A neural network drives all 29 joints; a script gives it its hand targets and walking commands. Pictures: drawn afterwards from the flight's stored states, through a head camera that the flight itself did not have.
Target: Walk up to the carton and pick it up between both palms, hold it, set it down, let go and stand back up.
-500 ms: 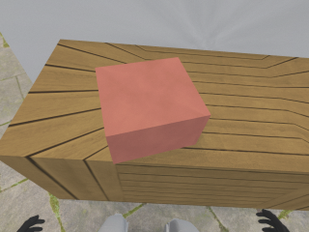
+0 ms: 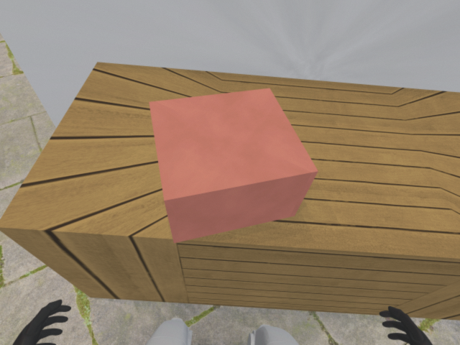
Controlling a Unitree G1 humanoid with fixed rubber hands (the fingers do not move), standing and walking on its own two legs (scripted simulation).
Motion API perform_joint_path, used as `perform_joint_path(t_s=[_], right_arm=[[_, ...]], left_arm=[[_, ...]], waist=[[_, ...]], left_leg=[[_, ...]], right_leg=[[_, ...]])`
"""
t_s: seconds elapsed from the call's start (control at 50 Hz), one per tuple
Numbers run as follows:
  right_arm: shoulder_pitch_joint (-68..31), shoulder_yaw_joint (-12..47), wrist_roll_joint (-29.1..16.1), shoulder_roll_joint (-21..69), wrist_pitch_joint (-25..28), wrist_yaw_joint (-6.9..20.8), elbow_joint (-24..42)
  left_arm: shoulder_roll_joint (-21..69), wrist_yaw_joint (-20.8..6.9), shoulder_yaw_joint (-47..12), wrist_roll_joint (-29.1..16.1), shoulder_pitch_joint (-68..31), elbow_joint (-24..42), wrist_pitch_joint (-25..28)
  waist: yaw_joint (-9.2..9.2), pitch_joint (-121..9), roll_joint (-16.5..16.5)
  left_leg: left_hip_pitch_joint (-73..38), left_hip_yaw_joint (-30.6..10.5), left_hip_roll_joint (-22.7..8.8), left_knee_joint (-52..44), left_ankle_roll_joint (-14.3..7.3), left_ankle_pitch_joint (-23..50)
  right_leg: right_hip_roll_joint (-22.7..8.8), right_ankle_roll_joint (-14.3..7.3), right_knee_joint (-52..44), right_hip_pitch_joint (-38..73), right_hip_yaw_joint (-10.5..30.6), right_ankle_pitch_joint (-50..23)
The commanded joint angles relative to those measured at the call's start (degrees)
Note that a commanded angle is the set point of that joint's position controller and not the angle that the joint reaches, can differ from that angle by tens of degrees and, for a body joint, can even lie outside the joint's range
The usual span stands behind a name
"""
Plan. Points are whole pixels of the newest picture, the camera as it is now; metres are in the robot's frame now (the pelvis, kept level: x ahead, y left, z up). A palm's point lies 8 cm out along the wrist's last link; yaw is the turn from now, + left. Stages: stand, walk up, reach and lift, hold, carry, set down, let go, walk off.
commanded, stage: walk up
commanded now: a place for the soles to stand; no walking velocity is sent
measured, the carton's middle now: (224, 161) +0.49 +0.02 -0.02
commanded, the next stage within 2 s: reach and lift in 0.74 s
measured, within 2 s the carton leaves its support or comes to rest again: neither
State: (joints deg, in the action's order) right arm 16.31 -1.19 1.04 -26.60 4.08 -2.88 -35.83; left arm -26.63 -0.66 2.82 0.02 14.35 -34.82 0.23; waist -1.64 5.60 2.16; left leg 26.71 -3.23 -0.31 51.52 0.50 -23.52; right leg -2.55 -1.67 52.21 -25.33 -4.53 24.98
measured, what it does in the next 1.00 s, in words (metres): stands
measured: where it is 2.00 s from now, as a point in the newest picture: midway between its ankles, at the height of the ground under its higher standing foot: outside the picture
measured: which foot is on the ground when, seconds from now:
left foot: down 0.00-1.00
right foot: down 0.00-1.00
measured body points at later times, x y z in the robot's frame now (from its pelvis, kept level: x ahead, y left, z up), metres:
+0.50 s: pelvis +0.02 +0.02 +0.00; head +0.06 +0.03 +0.45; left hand +0.12 +0.35 -0.08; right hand +0.16 -0.30 -0.06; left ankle +0.06 +0.16 -0.69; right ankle +0.03 -0.10 -0.69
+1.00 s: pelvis +0.04 +0.02 +0.01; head +0.08 +0.04 +0.46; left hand +0.21 +0.30 -0.08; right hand +0.20 -0.27 -0.07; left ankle +0.08 +0.17 -0.69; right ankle +0.05 -0.09 -0.69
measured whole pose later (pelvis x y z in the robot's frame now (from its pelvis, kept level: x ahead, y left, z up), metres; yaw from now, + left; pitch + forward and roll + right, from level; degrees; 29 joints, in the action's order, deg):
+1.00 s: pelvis +0.04 +0.02 +0.01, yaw +2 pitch -1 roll -1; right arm 5.5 -6.0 5.8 -21.0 22.7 2.4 -55.4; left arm -17.6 2.6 2.8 0.0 4.5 -30.2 -14.5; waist -0.1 6.8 0.6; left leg 25.6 -3.8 -1.8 47.3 2.0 -20.7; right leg -1.3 -0.5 46.7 -21.4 -4.3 24.1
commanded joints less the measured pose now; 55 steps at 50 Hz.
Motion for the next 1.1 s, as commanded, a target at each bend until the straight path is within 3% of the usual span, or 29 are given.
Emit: perform_joint_path(t_s=[0.0,0.04,0.12,0.14,0.16,0.18,0.22,0.28,0.3,0.32,0.34,0.38,0.46,0.48,0.5,0.52,0.54,0.62,0.64,0.66,0.68,0.72,0.74,0.76,0.82,0.86,0.9,0.98,1.08], right_arm=[[-0.3,-4.1,-0.7,-12.3,-0.2,-0.7,-0.1],[1.2,-4.2,0.0,-12.2,0.4,0.6,0.7],[7.0,-5.3,0.4,-12.2,2.3,1.3,-1.8],[9.4,-5.9,0.8,-14.1,2.6,1.2,-2.0],[9.1,-6.8,1.2,-17.9,2.9,1.1,-0.8],[9.3,-7.5,1.2,-20.6,2.5,1.0,-0.4],[5.2,-6.8,1.1,-18.8,1.9,0.7,0.6],[0.8,-4.9,0.9,-14.9,1.0,1.3,1.6],[-0.6,-4.0,0.4,-12.3,0.9,1.5,2.2],[0.1,-3.3,-0.5,-8.9,0.8,1.5,2.6],[0.2,-3.6,-0.3,-10.3,0.5,0.9,2.6],[0.4,-4.0,0.1,-12.2,0.8,1.0,1.7],[6.8,-4.6,-0.3,-10.2,2.5,1.3,-0.5],[9.2,-5.2,0.0,-11.4,2.8,1.0,-1.0],[10.2,-6.2,0.6,-15.8,3.1,0.8,-0.6],[8.7,-6.9,0.3,-19.0,3.0,0.9,0.1],[8.1,-7.0,0.1,-19.6,2.5,1.0,0.1],[-0.5,-5.1,0.7,-15.8,0.8,1.2,1.6],[-3.1,-3.9,0.4,-12.5,0.6,1.5,2.5],[-2.3,-3.1,-0.5,-8.3,0.3,1.8,2.8],[-2.4,-3.4,-0.4,-10.1,0.1,1.1,2.7],[-1.7,-4.0,0.0,-12.3,0.5,1.3,1.5],[-15.2,-12.3,9.9,-0.3,12.7,3.0,-18.6],[-14.3,-15.0,11.0,-5.8,16.3,5.3,-26.7],[-8.6,-12.4,8.0,-5.7,19.1,4.6,-23.7],[-8.7,-12.1,5.5,-6.5,20.1,4.3,-21.7],[-10.1,-13.6,5.5,-8.1,20.5,5.5,-21.5],[-11.6,-12.2,2.0,-9.8,21.1,6.8,-19.0],[-12.2,-9.6,0.4,-9.0,21.1,7.7,-18.1]], left_arm=[[-15.5,0.1,5.7,2.3,1.4,-0.5,2.4],[-16.2,0.3,5.8,2.1,3.1,-0.6,3.1],[-13.1,0.1,4.7,1.4,-1.6,0.3,2.5],[-10.4,-0.3,4.0,1.2,-2.7,1.0,2.2],[-8.2,-0.3,3.5,1.0,-2.9,1.3,1.8],[-11.2,0.1,4.2,1.1,-3.9,1.4,1.5],[-11.6,0.1,4.3,1.0,-1.9,0.2,1.9],[-9.3,0.2,4.2,1.1,4.9,-1.5,3.4],[-10.4,0.6,4.6,1.8,7.4,-1.7,4.1],[-15.8,0.9,5.6,2.6,9.0,-1.9,4.8],[-17.4,0.9,6.0,2.1,8.1,-1.6,4.9],[-16.1,0.8,5.9,1.5,6.2,-1.3,4.8],[-12.4,0.7,4.1,0.7,1.6,0.4,3.8],[-10.7,0.4,3.5,0.3,0.4,1.4,3.6],[-8.4,0.2,2.8,0.2,0.0,2.5,3.2],[-8.9,0.5,3.0,0.3,-0.5,2.4,2.3],[-11.8,0.8,3.9,0.3,-1.2,1.8,1.8],[-9.6,0.6,4.2,0.8,6.7,-1.6,3.4],[-10.0,0.9,4.5,1.6,9.5,-2.2,4.2],[-15.9,1.2,5.8,2.9,11.9,-2.4,5.0],[-17.9,1.1,6.3,2.3,9.4,-1.7,5.2],[-16.2,1.0,5.9,1.6,6.8,-1.1,5.0],[-6.9,2.6,6.2,4.8,-13.3,8.5,-8.6],[-3.9,3.2,3.7,3.5,-18.7,9.3,-12.6],[-2.5,2.3,3.3,3.4,-17.3,16.7,-14.6],[-3.7,2.8,3.9,3.4,-15.0,18.2,-14.8],[-2.8,3.8,4.0,4.1,-10.2,16.5,-15.0],[-1.9,5.0,7.3,5.5,-4.7,18.9,-13.2],[0.4,5.6,7.5,4.6,-5.5,17.7,-11.8]], waist=[[-1.04,-4.5,3.7],[-0.25,-6.5,1.2],[3.37,-6.4,-0.6],[4.55,-6.7,-7.8],[5.03,-7.9,-15.3],[5.57,-5.5,-14.3],[3.04,-3.7,-9.8],[-0.82,-7.3,-10.8],[-2.78,-8.4,-6.4],[-3.31,-8.7,6.1],[-2.37,-6.0,4.7],[-0.97,-7.7,-0.3],[2.82,-12.1,1.7],[4.13,-12.7,-1.9],[4.91,-13.7,-12.0],[4.76,-10.7,-14.9],[4.64,-8.0,-12.0],[-0.56,-6.5,-11.1],[-3.05,-7.8,-7.3],[-3.72,-8.5,6.6],[-2.58,-5.2,4.4],[-0.97,-6.0,0.0],[9.86,2.4,-7.9],[9.2,0.6,-8.8],[5.95,-8.3,7.6],[6.16,-9.4,4.7],[5.52,-11.1,-1.4],[1.58,-15.8,-0.6],[1.82,-14.3,2.6]], left_leg=[[9.7,2.2,0.6,7.9,-2.6,-10.0],[10.0,2.5,-1.3,4.4,-3.1,-11.6],[-7.7,1.6,1.0,-11.7,-4.5,0.5],[-12.4,-11.2,-3.1,-17.2,-6.8,-5.7],[-14.2,-33.0,-12.5,-26.5,-12.6,-14.2],[-13.8,-40.9,-16.5,-29.3,-17.0,-14.2],[-11.0,-35.3,-15.1,-25.4,-16.7,-4.9],[-0.6,-21.2,-9.5,-16.8,-11.7,6.0],[7.0,-15.9,-6.6,-9.4,-8.3,7.6],[17.6,-4.1,0.8,5.4,-3.3,4.6],[19.6,1.1,0.9,6.1,-2.0,-9.0],[15.0,0.7,-2.0,5.2,-2.2,-11.3],[-6.6,4.4,0.1,-10.6,-3.3,8.6],[-13.9,-1.1,0.2,-12.8,-4.9,10.2],[-17.9,-20.8,-8.4,-17.5,-9.8,8.2],[-16.7,-35.6,-16.8,-22.7,-16.7,10.2],[-14.5,-35.9,-17.7,-23.7,-18.1,6.1],[-0.7,-21.5,-10.4,-16.8,-12.7,7.3],[7.0,-14.8,-7.1,-9.4,-8.9,6.7],[18.2,-3.3,0.6,7.1,-3.2,2.5],[19.8,1.1,0.7,7.7,-1.9,-9.5],[14.7,1.1,-2.4,5.9,-2.0,-11.2],[11.3,4.5,-2.3,-9.4,0.8,-1.1],[12.2,2.6,-5.8,-15.6,-1.8,-2.5],[-16.0,5.5,-0.9,-4.6,-1.4,3.8],[-25.0,4.7,-0.8,-5.7,0.3,9.5],[-17.6,5.2,-2.2,-14.9,-0.7,11.6],[-19.9,4.9,-1.4,-17.6,0.3,21.1],[-21.3,5.1,-0.3,-21.4,0.1,20.8]], right_leg=[[-20.4,-12.4,-28.0,7.6,28.8,-2.3],[-19.5,-13.9,-26.0,11.6,27.3,1.8],[-11.2,-7.8,-15.9,-1.6,14.0,7.2],[-5.6,-4.5,-6.6,-9.6,8.6,12.1],[0.5,-1.1,4.7,-15.3,3.6,11.4],[0.5,-0.8,6.9,-17.9,6.3,14.2],[-0.6,-0.7,4.8,-13.9,7.4,12.2],[0.7,-2.1,-11.9,5.7,5.0,0.7],[-2.3,-3.6,-18.4,13.7,11.9,0.9],[-13.0,-7.0,-27.4,21.0,29.1,6.0],[-21.5,-10.0,-30.5,19.2,35.5,0.2],[-20.1,-13.7,-23.9,19.7,30.2,-15.0],[-10.8,-8.0,-11.5,7.8,11.4,-27.5],[-8.4,-5.5,-5.5,-0.3,8.4,-21.8],[-2.3,-2.0,5.7,-9.5,4.4,-10.9],[0.6,-0.4,6.5,-14.3,4.7,11.6],[-0.3,-0.5,7.1,-14.1,6.7,16.3],[0.8,-2.0,-11.3,4.1,4.7,0.8],[-0.9,-3.1,-18.5,13.1,9.5,-0.3],[-12.9,-6.5,-29.2,19.7,30.2,8.9],[-21.8,-10.1,-32.4,16.1,37.3,4.6],[-20.0,-13.9,-24.9,16.5,30.3,-12.6],[2.1,-1.0,-9.7,-1.1,3.2,-1.9],[5.3,-0.9,-3.9,4.5,-2.0,-6.2],[-1.5,-4.3,-15.3,-9.2,4.0,0.6],[-2.3,-4.2,-19.1,-13.4,3.3,-2.4],[2.6,-0.7,-17.2,1.6,-0.2,-15.9],[3.6,0.0,-20.5,8.8,0.9,-23.8],[4.1,0.3,-24.7,12.5,1.3,-24.7]])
